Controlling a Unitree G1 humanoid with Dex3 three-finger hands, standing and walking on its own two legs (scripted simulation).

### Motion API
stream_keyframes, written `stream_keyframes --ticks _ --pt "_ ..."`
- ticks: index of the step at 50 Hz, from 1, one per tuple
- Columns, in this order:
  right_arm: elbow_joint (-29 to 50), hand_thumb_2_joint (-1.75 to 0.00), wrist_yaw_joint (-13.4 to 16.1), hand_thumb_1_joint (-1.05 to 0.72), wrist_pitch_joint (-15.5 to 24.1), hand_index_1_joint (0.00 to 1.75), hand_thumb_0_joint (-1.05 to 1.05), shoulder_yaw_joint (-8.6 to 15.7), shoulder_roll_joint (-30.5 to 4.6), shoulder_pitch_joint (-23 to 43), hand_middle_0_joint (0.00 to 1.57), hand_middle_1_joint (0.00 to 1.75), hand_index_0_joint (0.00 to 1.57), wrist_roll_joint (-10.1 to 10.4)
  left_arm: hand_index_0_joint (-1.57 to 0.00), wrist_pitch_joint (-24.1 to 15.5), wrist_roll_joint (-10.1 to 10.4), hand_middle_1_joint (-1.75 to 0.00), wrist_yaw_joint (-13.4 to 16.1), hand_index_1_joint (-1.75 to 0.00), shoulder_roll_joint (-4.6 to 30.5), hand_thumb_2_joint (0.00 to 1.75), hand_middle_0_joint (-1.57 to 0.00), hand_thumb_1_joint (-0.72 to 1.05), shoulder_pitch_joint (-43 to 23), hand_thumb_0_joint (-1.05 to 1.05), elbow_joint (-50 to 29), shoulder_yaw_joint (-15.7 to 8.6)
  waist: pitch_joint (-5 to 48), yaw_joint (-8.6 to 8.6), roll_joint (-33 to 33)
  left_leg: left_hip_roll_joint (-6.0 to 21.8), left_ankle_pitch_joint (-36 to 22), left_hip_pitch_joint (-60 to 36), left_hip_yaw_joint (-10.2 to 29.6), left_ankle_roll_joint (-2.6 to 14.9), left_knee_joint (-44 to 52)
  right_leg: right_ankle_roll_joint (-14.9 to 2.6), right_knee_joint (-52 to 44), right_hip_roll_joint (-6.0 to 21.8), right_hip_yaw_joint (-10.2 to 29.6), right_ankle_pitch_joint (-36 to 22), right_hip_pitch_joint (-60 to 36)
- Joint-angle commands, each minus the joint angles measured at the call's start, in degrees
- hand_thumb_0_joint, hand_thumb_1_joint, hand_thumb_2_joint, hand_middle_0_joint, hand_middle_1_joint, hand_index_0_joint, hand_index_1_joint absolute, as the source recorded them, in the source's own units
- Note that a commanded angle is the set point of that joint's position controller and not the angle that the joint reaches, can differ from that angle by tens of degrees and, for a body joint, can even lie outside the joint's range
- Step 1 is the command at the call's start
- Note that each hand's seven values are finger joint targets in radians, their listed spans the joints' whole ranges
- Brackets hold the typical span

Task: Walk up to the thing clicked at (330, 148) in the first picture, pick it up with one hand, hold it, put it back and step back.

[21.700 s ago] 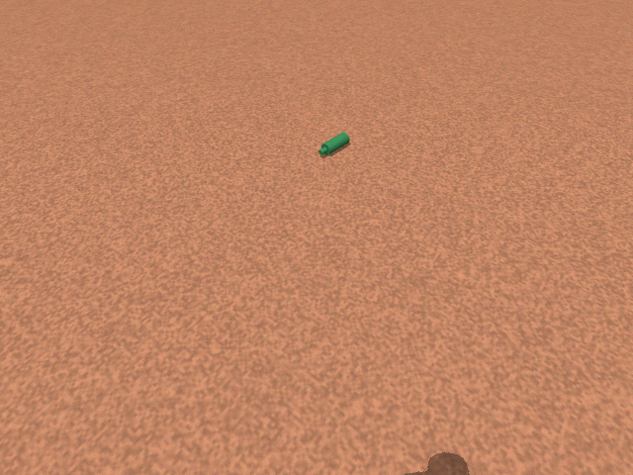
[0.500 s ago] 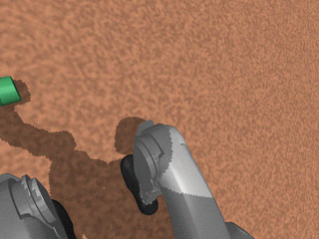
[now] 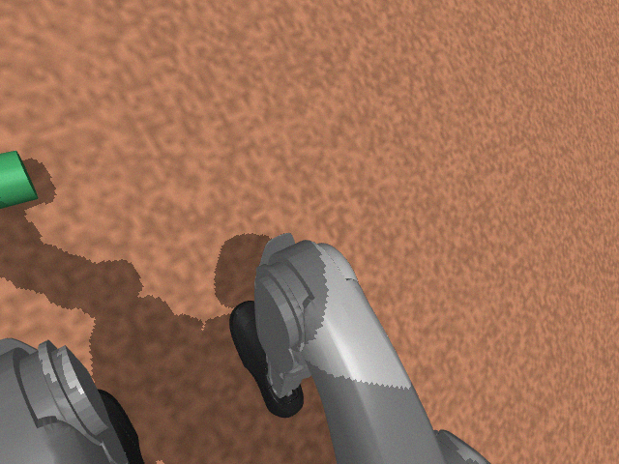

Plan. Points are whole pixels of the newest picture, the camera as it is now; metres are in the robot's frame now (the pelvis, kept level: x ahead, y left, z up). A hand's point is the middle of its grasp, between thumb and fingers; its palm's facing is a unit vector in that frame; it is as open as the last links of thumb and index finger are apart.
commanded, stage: close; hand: left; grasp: from above
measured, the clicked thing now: out of the picture +0.48 +0.26 -0.28
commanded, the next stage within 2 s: settle in 0.12 s
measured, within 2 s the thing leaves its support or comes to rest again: leaves its support in 0.52 s
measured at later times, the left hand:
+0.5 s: hand out of the picture +0.46 +0.26 -0.25, palm faces -0.44 -0.12 -0.89, open 9.4 cm
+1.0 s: hand out of the picture +0.45 +0.26 -0.16, palm faces -0.44 -0.07 -0.89, open 9.3 cm
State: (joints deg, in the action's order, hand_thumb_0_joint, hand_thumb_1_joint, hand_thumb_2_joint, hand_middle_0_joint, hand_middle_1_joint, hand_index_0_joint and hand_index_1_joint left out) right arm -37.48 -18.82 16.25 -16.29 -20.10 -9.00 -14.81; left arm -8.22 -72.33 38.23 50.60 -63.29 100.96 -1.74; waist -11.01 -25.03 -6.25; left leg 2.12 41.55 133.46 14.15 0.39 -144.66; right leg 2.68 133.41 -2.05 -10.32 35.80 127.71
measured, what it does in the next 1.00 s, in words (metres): stands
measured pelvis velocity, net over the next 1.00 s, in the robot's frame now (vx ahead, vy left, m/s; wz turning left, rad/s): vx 0.00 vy -0.01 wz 0.10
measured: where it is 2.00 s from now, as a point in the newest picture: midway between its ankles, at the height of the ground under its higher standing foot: (207, 424)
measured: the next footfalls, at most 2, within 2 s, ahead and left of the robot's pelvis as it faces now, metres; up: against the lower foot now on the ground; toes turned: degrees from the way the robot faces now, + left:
none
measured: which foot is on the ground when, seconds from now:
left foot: down 0.00-1.00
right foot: down 0.00-1.00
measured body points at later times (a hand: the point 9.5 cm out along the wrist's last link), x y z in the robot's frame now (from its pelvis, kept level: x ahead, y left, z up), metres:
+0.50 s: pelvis +0.00 +0.00 +0.00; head +0.29 +0.11 +0.33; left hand +0.48 +0.26 -0.20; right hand +0.03 -0.25 -0.05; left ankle +0.06 +0.12 -0.28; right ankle +0.12 -0.12 -0.28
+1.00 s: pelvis +0.00 -0.01 +0.02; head +0.23 +0.07 +0.40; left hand +0.47 +0.26 -0.11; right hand +0.08 -0.27 -0.08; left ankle +0.06 +0.12 -0.28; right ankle +0.12 -0.12 -0.28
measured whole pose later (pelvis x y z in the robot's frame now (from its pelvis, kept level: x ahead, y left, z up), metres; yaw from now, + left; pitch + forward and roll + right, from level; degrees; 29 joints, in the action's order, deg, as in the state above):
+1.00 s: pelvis +0.00 -0.01 +0.02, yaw +5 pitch +34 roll -8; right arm -41.2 -15.2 8.3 -5.0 -17.8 -9.0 -8.4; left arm -4.2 -69.4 24.9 34.5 -57.2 84.6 1.7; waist 2.4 -16.9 1.3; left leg 1.7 40.2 132.2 8.4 -0.2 -137.7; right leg 1.0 131.3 -0.4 -5.8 36.7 129.1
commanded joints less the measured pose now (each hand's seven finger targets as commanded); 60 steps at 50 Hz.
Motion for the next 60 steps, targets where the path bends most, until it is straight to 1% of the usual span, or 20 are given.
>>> stream_keyframes --ticks 1,5,7,8,11,13,17,20,22,26,30,33,36,37,42,44,46,48,53,60 --pt "-1.4 -0.9 0.1 -0.9 0.1 0.3 0.0 5.6 -18.6 -12.2 0.2 0.3 0.2 0.2 -0.81 -0.1 0.0 -0.64 1.4 -0.62 8.2 0.62 -0.8 0.45 -13.7 0.0 -4.6 -0.3 36.4 -3.46 28.8 0.5 -12.4 -26.6 -4.5 -0.47 15.8 -3.77 -10.1 -2.9 -5.4 -14.0 -21.5" --pt "-0.8 -0.9 0.3 -0.9 0.2 0.3 0.0 5.5 -19.2 -11.1 0.2 0.3 0.2 0.3 -0.84 -0.1 0.3 -0.63 1.4 -0.61 8.2 0.63 -0.83 0.49 -13.5 0.0 -3.6 0.4 34.8 -4.02 26.9 0.4 -10.7 -24.9 -4.7 -0.15 15.4 -3.6 -10.9 -2.8 -5.3 -12.6 -21.2" --pt "-1.1 -0.9 0.5 -0.9 0.0 0.3 0.0 5.9 -19.5 -11.8 0.2 0.3 0.2 0.5 -0.85 -0.2 -0.1 -0.6 1.6 -0.59 9.0 0.61 -0.84 0.51 -13.1 0.0 -4.3 -0.4 35.3 -2.88 27.9 0.4 -10.6 -25.1 -4.5 -0.35 16.2 -3.84 -10.8 -2.6 -5.3 -12.0 -20.8" --pt "-0.8 -0.9 0.3 -0.9 0.1 0.3 0.0 5.4 -19.0 -12.1 0.2 0.3 0.2 0.2 -0.86 0.0 -0.3 -0.6 1.4 -0.58 8.5 0.6 -0.85 0.51 -13.6 0.0 -2.9 -0.1 34.5 -3.81 26.9 0.3 -10.7 -24.8 -4.6 -0.14 15.4 -3.6 -10.7 -2.6 -5.4 -12.5 -20.8" --pt "-0.7 -0.9 0.7 -0.9 -0.5 0.3 0.0 5.6 -18.9 -12.3 0.2 0.3 0.2 0.4 -0.89 -0.1 -0.1 -0.62 1.8 -0.6 9.5 0.61 -0.87 0.55 -10.9 0.0 -2.6 -1.1 36.7 -2.43 26.6 0.3 -11.2 -24.2 -5.3 -0.07 15.8 -3.61 -11.5 -3.1 -4.8 -12.8 -23.7" --pt "-0.5 -0.91 0.4 -0.91 -0.2 0.3 0.0 5.5 -18.7 -12.3 0.2 0.3 0.2 0.0 -0.9 0.1 0.1 -0.67 1.3 -0.64 8.1 0.64 -0.87 0.51 -11.6 0.0 -2.5 0.0 35.3 -3.41 25.7 0.1 -10.3 -24.1 -5.3 0.12 15.5 -3.42 -11.4 -2.8 -5.1 -12.2 -22.4" --pt "-1.0 -0.91 0.6 -0.92 -0.7 0.3 0.0 6.7 -18.9 -13.4 0.2 0.3 0.2 0.6 -0.94 0.3 0.6 -0.66 0.8 -0.64 10.8 0.67 -0.92 0.55 -14.6 0.0 -8.1 -2.4 39.4 -1.88 29.7 0.2 -12.3 -26.7 -5.6 -0.17 15.8 -3.73 -11.1 -2.3 -4.6 -13.4 -22.8" --pt "-0.8 -0.91 0.3 -0.92 -0.7 0.3 0.0 6.9 -18.6 -13.3 0.2 0.3 0.2 0.4 -0.96 0.2 0.6 -0.66 0.2 -0.64 9.9 0.67 -0.94 0.58 -14.5 0.0 -9.7 -2.6 39.6 -2.46 29.8 0.1 -13.1 -27.3 -5.5 -0.18 15.3 -3.8 -11.1 -2.3 -4.9 -14.1 -22.3" --pt "-1.5 -0.91 0.5 -0.92 -1.2 0.3 0.0 8.3 -18.9 -14.0 0.2 0.3 0.2 0.9 -0.97 0.0 0.7 -0.65 0.3 -0.64 13.2 0.68 -0.95 0.58 -15.7 0.0 -17.0 -5.6 46.6 0.15 34.8 0.1 -16.9 -31.7 -6.3 -0.69 15.8 -4.3 -10.9 -2.4 -4.3 -16.9 -24.7" --pt "-2.3 -0.91 -0.1 -0.92 -1.6 0.3 0.0 9.6 -17.8 -13.9 0.2 0.3 0.2 1.2 -0.98 0.0 0.3 -0.64 -0.6 -0.62 7.8 0.65 -0.96 0.61 -13.5 0.0 -18.5 -4.1 46.0 -0.53 35.5 -0.2 -17.9 -32.0 -6.9 -1.03 15.4 -4.84 -10.6 -2.3 -4.6 -17.6 -22.7" --pt "-3.5 -0.91 0.1 -0.92 -2.7 0.3 0.0 12.1 -16.3 -13.9 0.2 0.3 0.2 2.9 -1.03 0.7 2.3 -0.63 -1.7 -0.62 6.0 0.67 -1.02 0.68 -12.4 0.0 -26.5 -3.7 53.6 2.8 37.6 -0.1 -19.7 -34.4 -8.1 -0.77 17.2 -4.87 -11.6 -2.3 -3.2 -19.7 -24.9" --pt "-4.6 -0.91 -0.1 -0.92 -3.5 0.3 0.0 12.7 -14.9 -13.4 0.2 0.3 0.2 3.8 -1.08 1.7 3.5 -0.64 -3.5 -0.62 -2.3 0.67 -1.07 0.74 -11.3 0.0 -22.4 1.8 48.6 1.61 32.4 -0.4 -15.4 -29.6 -8.6 -0.02 18.0 -4.53 -12.8 -2.5 -2.7 -16.6 -22.0" --pt "-4.2 -0.91 0.9 -0.92 -4.5 0.3 0.0 14.5 -15.4 -14.5 0.2 0.3 0.2 4.8 -1.06 2.6 3.6 -0.62 -5.1 -0.61 0.2 0.67 -1.05 0.71 -14.2 0.0 -27.6 0.2 51.9 3.8 30.6 -0.6 -13.9 -29.1 -8.3 0.45 19.0 -4.76 -13.7 -1.9 -2.0 -14.4 -20.3" --pt "-4.5 -0.91 0.9 -0.92 -4.9 0.3 0.0 14.7 -14.7 -14.5 0.2 0.3 0.2 5.1 -1.06 3.1 3.6 -0.61 -6.0 -0.6 -3.1 0.69 -1.06 0.7 -14.8 0.0 -27.1 2.3 52.4 3.43 30.5 -0.6 -13.7 -29.3 -8.4 0.42 19.3 -4.89 -13.5 -1.8 -1.6 -14.1 -20.6" --pt "-4.8 -0.91 2.5 -0.92 -6.3 0.3 0.0 15.2 -13.4 -13.4 0.2 0.3 0.2 6.1 -1.09 4.1 4.1 -0.59 -8.4 -0.6 -5.1 0.73 -1.1 0.72 -15.9 0.0 -25.1 3.0 50.4 4.15 25.4 -1.1 -10.9 -26.5 -8.8 0.94 20.8 -4.81 -14.4 -1.6 -0.6 -11.1 -19.8" --pt "-4.5 -0.91 3.4 -0.91 -7.1 0.3 0.0 15.3 -12.7 -13.3 0.2 0.3 0.2 6.2 -1.07 4.0 3.7 -0.59 -9.2 -0.6 -2.1 0.73 -1.08 0.69 -17.6 0.0 -27.5 1.6 51.8 5.54 24.6 -1.5 -10.4 -25.4 -9.8 1.25 20.7 -4.75 -15.4 -1.6 0.7 -9.5 -21.9" --pt "-4.3 -0.91 4.0 -0.91 -7.5 0.3 0.0 15.5 -12.5 -13.3 0.2 0.3 0.2 6.4 -1.07 4.2 3.6 -0.57 -10.1 -0.59 -2.6 0.74 -1.08 0.68 -17.8 0.0 -27.6 1.3 53.3 6.45 24.9 -1.8 -11.9 -26.5 -10.4 1.17 20.9 -4.81 -15.1 -1.1 0.8 -10.8 -21.8" --pt "-4.3 -0.91 4.5 -0.91 -8.1 0.3 0.0 15.8 -11.9 -12.7 0.2 0.3 0.2 6.6 -1.07 4.0 3.3 -0.57 -11.0 -0.59 -4.2 0.73 -1.08 0.68 -18.3 0.0 -26.0 2.1 52.6 5.53 23.8 -1.9 -11.0 -26.3 -10.3 1.14 21.2 -5.02 -15.2 -1.2 1.2 -9.5 -21.0" --pt "-3.6 -0.91 6.5 -0.91 -9.4 0.3 0.0 16.5 -10.8 -12.3 0.2 0.3 0.2 6.7 -1.07 3.4 3.0 -0.55 -12.6 -0.57 -2.5 0.73 -1.09 0.69 -18.6 0.0 -28.3 1.5 54.4 6.89 23.2 -2.3 -9.7 -26.9 -11.4 1.17 22.0 -5.15 -16.9 -1.1 2.9 -6.5 -23.2" --pt "-3.8 -0.9 8.8 -0.9 -11.2 0.3 0.0 17.6 -10.3 -13.8 0.2 0.3 0.2 7.7 -1.06 3.3 3.7 -0.54 -14.6 -0.58 -4.8 0.81 -1.09 0.68 -17.8 0.0 -31.2 2.5 58.6 7.84 22.9 -2.3 -12.8 -29.7 -12.0 1.14 23.7 -5.15 -17.5 -0.5 2.7 -10.5 -25.0"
